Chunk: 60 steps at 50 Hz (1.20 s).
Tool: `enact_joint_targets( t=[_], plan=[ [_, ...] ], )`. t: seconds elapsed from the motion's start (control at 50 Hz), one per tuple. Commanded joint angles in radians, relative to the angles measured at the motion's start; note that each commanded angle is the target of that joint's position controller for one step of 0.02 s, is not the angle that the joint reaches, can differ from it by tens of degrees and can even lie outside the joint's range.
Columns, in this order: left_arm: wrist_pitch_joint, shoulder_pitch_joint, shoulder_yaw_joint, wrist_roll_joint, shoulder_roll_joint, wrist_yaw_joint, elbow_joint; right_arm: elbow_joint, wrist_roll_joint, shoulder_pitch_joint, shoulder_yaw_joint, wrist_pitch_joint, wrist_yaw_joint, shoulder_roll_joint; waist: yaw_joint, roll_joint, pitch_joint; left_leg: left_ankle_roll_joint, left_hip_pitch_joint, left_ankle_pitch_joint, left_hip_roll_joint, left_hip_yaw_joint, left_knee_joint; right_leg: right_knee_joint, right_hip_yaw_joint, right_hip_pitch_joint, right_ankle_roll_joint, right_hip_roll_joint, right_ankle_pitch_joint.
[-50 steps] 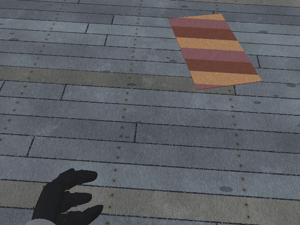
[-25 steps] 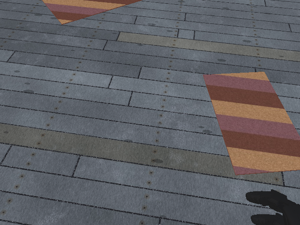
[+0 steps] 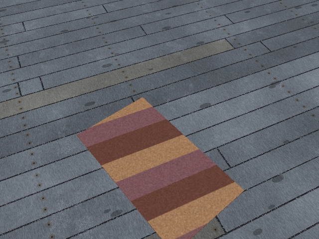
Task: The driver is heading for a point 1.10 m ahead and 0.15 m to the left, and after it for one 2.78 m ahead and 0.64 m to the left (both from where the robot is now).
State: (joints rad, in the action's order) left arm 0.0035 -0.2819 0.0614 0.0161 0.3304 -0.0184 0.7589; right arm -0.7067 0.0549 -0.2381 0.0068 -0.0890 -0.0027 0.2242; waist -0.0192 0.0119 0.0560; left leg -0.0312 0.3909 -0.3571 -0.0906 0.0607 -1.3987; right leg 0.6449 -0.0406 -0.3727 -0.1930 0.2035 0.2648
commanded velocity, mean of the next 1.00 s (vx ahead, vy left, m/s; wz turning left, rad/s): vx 1.00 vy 0.00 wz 0.26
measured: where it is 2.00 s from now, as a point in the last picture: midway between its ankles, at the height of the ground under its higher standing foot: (127, 80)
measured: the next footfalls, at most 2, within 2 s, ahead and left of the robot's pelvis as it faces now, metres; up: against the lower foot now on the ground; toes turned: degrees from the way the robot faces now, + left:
left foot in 0.30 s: +0.52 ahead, +0.13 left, +0.00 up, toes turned -10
right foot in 0.74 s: +0.88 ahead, -0.11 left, +0.00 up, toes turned +8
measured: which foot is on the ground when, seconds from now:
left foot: up 0.00-0.28, down 0.30-0.74, up 0.76-1.00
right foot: down 0.00-0.32, up 0.34-0.72, down 0.74-1.00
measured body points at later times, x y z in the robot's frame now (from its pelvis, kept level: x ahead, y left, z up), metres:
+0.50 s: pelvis +0.47 +0.05 +0.03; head +0.49 +0.05 +0.48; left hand +0.68 +0.28 -0.06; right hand +0.42 -0.23 -0.10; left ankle +0.48 +0.13 -0.71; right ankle +0.43 -0.06 -0.63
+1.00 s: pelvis +0.92 +0.03 +0.02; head +0.94 +0.03 +0.47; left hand +0.80 +0.31 -0.09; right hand +1.22 -0.16 -0.04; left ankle +0.99 +0.16 -0.63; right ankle +0.84 -0.12 -0.71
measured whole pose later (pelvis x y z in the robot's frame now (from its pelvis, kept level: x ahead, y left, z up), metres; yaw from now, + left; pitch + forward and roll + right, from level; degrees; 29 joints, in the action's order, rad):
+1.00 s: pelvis +0.92 +0.03 +0.02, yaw +19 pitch +2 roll -2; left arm -0.10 -0.45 0.07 0.02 0.35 0.01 0.85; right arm -0.64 0.03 -0.08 -0.07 0.01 -0.07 0.38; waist 0.06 -0.05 -0.01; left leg 0.08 0.77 -0.13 -0.07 -0.04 -1.11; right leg 0.30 -0.20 0.02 0.03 0.00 0.34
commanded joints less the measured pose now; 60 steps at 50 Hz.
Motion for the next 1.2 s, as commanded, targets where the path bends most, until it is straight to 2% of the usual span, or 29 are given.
enact_joint_targets(
  t=[0.02, 0.12, 0.18, 0.24, 0.28, 0.3, 0.32, 0.34, 0.36, 0.4, 0.44, 0.48, 0.58, 0.66, 0.7, 0.72, 0.74, 0.76, 0.78, 0.82, 0.9, 1.02, 1.08, 1.1, 1.12, 1.14, 1.16, 1.18, 1.2],
  plan=[
    [-0.045, -0.02, 0.041, -0.016, 0.139, 0.015, -0.067, 0.083, 0.027, -0.044, -0.039, 0.025, 0.006, 0.174, -0.035, -0.1, -0.027, -0.024, 0.254, -0.034, -0.053, 0.011, 0.115, -0.428, 0.496, 0.147, -0.154, -0.268, -0.064],
    [-0.075, -0.061, 0.046, -0.012, 0.146, 0.005, -0.058, 0.189, -0.005, 0.219, -0.012, 0.037, -0.015, 0.111, 0.03, -0.033, 0.051, -0.048, 0.153, 0.308, -0.017, -0.051, 0.559, -0.48, 0.413, -0.027, -0.111, -0.175, -0.218],
    [-0.087, -0.128, 0.044, -0.031, 0.133, 0.002, -0.02, 0.182, -0.019, 0.256, -0.007, 0.024, -0.026, 0.108, 0.085, 0.005, 0.006, 0.002, 0.05, 0.529, 0.021, -0.085, 0.768, -0.478, 0.381, 0.104, -0.063, -0.207, -0.433],
    [-0.1, -0.168, 0.041, -0.019, 0.156, 0.012, 0.012, 0.168, -0.019, 0.248, -0.024, 0.016, -0.019, 0.147, 0.098, 0.031, -0.017, 0.07, 0.029, 0.474, 0.053, -0.104, 0.879, -0.403, 0.352, 0.348, -0.017, -0.281, -0.736],
    [-0.091, -0.164, 0.05, 0.014, 0.207, 0.021, 0.032, 0.108, -0.028, 0.046, -0.062, 0.016, 0.002, 0.215, -0.007, 0.06, -0.143, 0.113, -0.115, 0.26, 0.135, -0.138, 0.867, -0.137, 0.304, 0.494, 0.025, -0.302, -1.09],
    [-0.082, -0.114, 0.048, 0.034, 0.201, 0.026, 0.027, 0.05, -0.035, -0.165, -0.082, 0.021, 0.017, 0.247, -0.127, 0.061, -0.223, 0.134, -0.317, 0.2, 0.124, -0.145, 0.863, 0.117, 0.251, 0.416, 0.042, -0.275, -1.075],
    [-0.086, -0.085, 0.026, 0.042, 0.124, 0.032, 0.007, 0.01, -0.022, -0.38, -0.102, 0.026, 0.032, 0.309, -0.218, -0.035, -0.33, 0.172, -0.567, -0.053, -0.021, 0.039, 0.797, 0.524, 0.195, 0.207, 0.056, -0.225, -0.795],
    [-0.101, -0.227, -0.002, -0.025, 0.007, 0.007, -0.044, -0.011, -0.011, -0.335, -0.127, 0.026, 0.013, 0.403, -0.06, -0.491, -0.406, 0.351, -0.777, -0.216, -0.259, 0.771, 1.072, 0.848, 0.145, -0.191, 0.134, 0.01, 0.097],
    [-0.105, -0.153, -0.015, 0.016, 0.066, 0.019, -0.033, 0.016, -0.026, -0.208, -0.116, 0.033, -0.011, 0.293, -0.055, -0.258, -0.278, 0.368, -0.723, -0.286, -0.234, 0.876, 1.137, 0.872, 0.162, -0.365, 0.104, -0.097, 0.11],
    [-0.114, 0.055, -0.019, 0.037, 0.094, 0.009, -0.078, -0.003, -0.038, -0.169, -0.102, 0.026, -0.023, 0.212, -0.054, 0.012, -0.129, 0.333, -0.488, -0.104, -0.162, 0.599, 1.131, 0.734, 0.161, -0.351, 0.113, -0.194, 0.021],
    [-0.102, 0.146, -0.034, 0.066, 0.058, -0.001, -0.133, -0.065, -0.035, -0.229, -0.084, 0.017, -0.017, 0.173, -0.019, 0.007, -0.029, 0.3, -0.316, 0.081, -0.07, 0.461, 1.149, 0.592, 0.143, -0.309, 0.142, -0.227, 0.052],
    [-0.083, 0.119, -0.054, 0.072, 0.029, -0.01, -0.153, -0.081, -0.047, -0.226, -0.09, 0.01, -0.011, 0.2, 0.032, -0.063, -0.017, 0.323, -0.24, 0.05, -0.049, 0.444, 1.2, 0.476, 0.133, -0.306, 0.174, -0.255, 0.101],
    [-0.087, 0.35, -0.088, 0.029, 0.001, -0.034, -0.24, -0.065, -0.06, -0.206, -0.109, 0.003, -0.02, 0.221, -0.017, -0.057, 0.051, 0.271, 0.01, 0.26, 0.049, 0.285, 1.308, 0.042, 0.025, -0.063, 0.226, -0.226, -0.238],
    [-0.092, 0.356, -0.069, 0.02, 0.046, -0.013, -0.242, -0.075, -0.07, -0.237, -0.126, 0.005, -0.018, 0.256, -0.03, -0.061, -0.012, 0.214, -0.155, 0.497, 0.007, 0.316, 1.198, -0.101, 0.053, 0.058, 0.209, -0.205, -0.304],
    [-0.098, 0.194, -0.039, 0.023, 0.095, 0.01, -0.195, -0.083, -0.065, -0.244, -0.133, 0.01, -0.014, 0.289, 0.047, -0.032, -0.136, 0.175, -0.214, 0.763, 0.042, 0.276, 0.923, -0.137, 0.03, 0.26, 0.184, -0.159, -0.158],
    [-0.103, 0.031, -0.02, 0.03, 0.126, 0.028, -0.159, -0.074, -0.065, -0.211, -0.135, 0.006, -0.018, 0.293, 0.135, -0.023, -0.225, 0.153, -0.108, 0.707, 0.084, 0.25, 0.688, -0.117, 0.073, 0.475, 0.163, -0.22, -0.102],
    [-0.104, -0.192, 0.012, 0.051, 0.204, 0.052, -0.141, -0.043, -0.064, -0.186, -0.109, -0.007, -0.015, 0.199, 0.219, 0.078, -0.376, 0.15, 0.037, 0.389, 0.132, 0.177, 0.362, -0.147, 0.319, 0.703, 0.125, -0.466, 0.268],
    [-0.095, -0.16, 0.026, 0.062, 0.266, 0.05, -0.139, 0.015, -0.103, -0.275, -0.076, -0.002, -0.011, 0.09, 0.121, 0.36, -0.512, 0.129, 0.29, -0.137, 0.209, 0.078, 0.079, -0.349, 0.861, 0.853, 0.023, -0.712, 0.57],
    [-0.082, -0.07, 0.028, 0.051, 0.195, 0.049, -0.146, -0.006, -0.073, -0.218, -0.075, 0.02, -0.002, 0.15, 0.108, 0.227, -0.366, 0.142, 0.422, -0.041, 0.115, 0.041, -0.001, -0.396, 0.883, 0.721, 0.004, -0.675, 0.661],
    [-0.088, -0.012, -0.003, 0.043, 0.06, 0.038, -0.122, -0.003, -0.041, -0.069, -0.083, 0.039, -0.021, 0.168, 0.102, 0.024, -0.129, 0.133, 0.414, 0.06, 0.041, 0.02, 0.075, -0.388, 0.526, 0.478, 0.039, -0.572, 0.272],
    [-0.121, -0.068, -0.009, 0.009, 0.025, 0.024, -0.029, 0.066, -0.021, 0.037, -0.064, 0.088, -0.062, 0.098, 0.04, 0.091, -0.017, 0.114, 0.426, 0.081, -0.029, 0.009, 0.139, -0.458, 0.223, 0.332, 0.084, -0.511, -0.065],
    [-0.14, 0.007, -0.008, -0.006, 0.043, 0.024, 0.01, 0.158, -0.014, 0.232, -0.036, 0.08, -0.1, 0.095, -0.012, 0.007, 0.087, 0.118, 0.219, 0.412, 0.041, -0.174, 0.584, -0.49, -0.194, 0.176, 0.158, -0.379, -0.619],
    [-0.131, -0.058, 0.015, -0.019, 0.144, 0.04, 0.016, 0.109, -0.008, 0.117, -0.043, 0.071, -0.102, 0.118, -0.057, 0.044, -0.019, 0.152, -0.052, 0.432, 0.182, -0.273, 0.717, -0.226, -0.216, 0.247, 0.182, -0.384, -1.08],
    [-0.117, 0.02, 0.067, -0.063, 0.305, 0.062, -0.044, 0.117, -0.105, 0.017, -0.093, 0.053, -0.09, 0.21, -0.129, 0.141, -0.108, 0.162, -0.169, 0.395, 0.18, -0.197, 0.688, -0.092, -0.161, 0.27, 0.198, -0.407, -1.241],
    [-0.109, 0.088, 0.059, -0.06, 0.264, 0.074, -0.071, 0.072, -0.112, -0.151, -0.141, 0.061, -0.072, 0.312, -0.242, 0.1, -0.216, 0.211, -0.456, 0.503, 0.189, -0.153, 0.735, 0.183, -0.152, 0.156, 0.227, -0.381, -1.308],
    [-0.116, 0.031, 0.036, -0.062, 0.163, 0.063, -0.073, 0.034, -0.11, -0.204, -0.141, 0.071, -0.045, 0.303, -0.202, -0.022, -0.192, 0.241, -0.602, 0.617, 0.129, -0.036, 0.887, 0.459, -0.143, -0.021, 0.271, -0.289, -0.402],
    [-0.126, -0.085, -0.01, 0.017, 0.014, 0.044, -0.103, 0.084, -0.06, -0.126, -0.142, 0.075, -0.024, 0.402, -0.054, -0.33, -0.26, 0.35, -0.795, 1.243, -0.051, 0.226, 0.718, 0.906, -0.078, -0.258, 0.295, -0.161, 0.454],
    [-0.138, -0.134, -0.013, -0.018, 0.096, 0.031, -0.154, 0.146, -0.001, -0.111, -0.146, 0.059, -0.031, 0.404, -0.069, -0.237, -0.566, 0.554, -0.942, 0.995, -0.248, 0.625, 0.877, 1.066, 0.162, -0.392, 0.298, -0.121, 0.394],
    [-0.14, -0.029, 0.0, -0.022, 0.171, 0.034, -0.162, 0.183, -0.03, -0.048, -0.148, 0.054, -0.033, 0.365, -0.09, -0.059, -0.556, 0.508, -0.855, 0.744, -0.197, 0.627, 0.964, 0.961, 0.22, -0.377, 0.261, -0.178, 0.298]
  ],
)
